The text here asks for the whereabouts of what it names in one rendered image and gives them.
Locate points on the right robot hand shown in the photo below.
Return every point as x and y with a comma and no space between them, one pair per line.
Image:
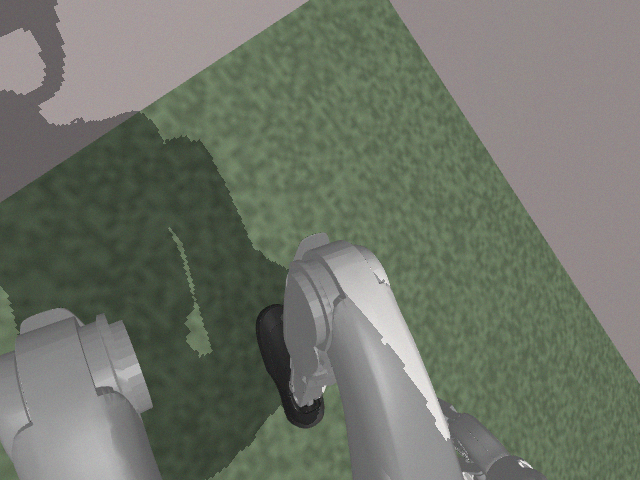
473,441

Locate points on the right robot foot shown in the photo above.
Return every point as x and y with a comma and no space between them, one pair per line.
269,332

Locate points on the right robot arm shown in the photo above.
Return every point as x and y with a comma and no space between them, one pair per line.
513,468

